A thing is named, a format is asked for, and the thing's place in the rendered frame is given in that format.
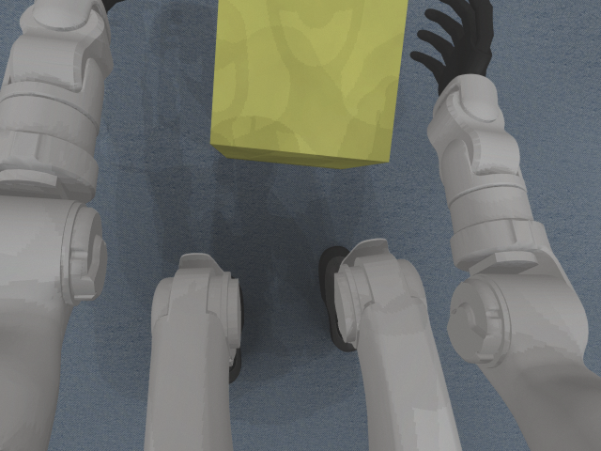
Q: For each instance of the left robot thigh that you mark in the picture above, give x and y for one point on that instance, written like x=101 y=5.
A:
x=188 y=389

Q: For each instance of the robot left upper arm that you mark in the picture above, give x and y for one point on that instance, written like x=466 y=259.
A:
x=52 y=257

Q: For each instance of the robot right upper arm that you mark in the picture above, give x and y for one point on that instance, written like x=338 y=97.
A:
x=528 y=333

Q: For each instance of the carton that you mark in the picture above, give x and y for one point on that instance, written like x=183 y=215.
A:
x=307 y=82

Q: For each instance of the robot left forearm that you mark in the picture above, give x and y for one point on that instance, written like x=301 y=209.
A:
x=51 y=101

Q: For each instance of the right robot foot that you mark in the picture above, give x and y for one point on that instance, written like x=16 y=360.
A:
x=329 y=264

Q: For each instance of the robot right forearm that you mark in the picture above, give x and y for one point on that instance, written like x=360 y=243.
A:
x=494 y=231

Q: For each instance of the right robot hand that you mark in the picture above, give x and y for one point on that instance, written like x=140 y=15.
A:
x=471 y=52

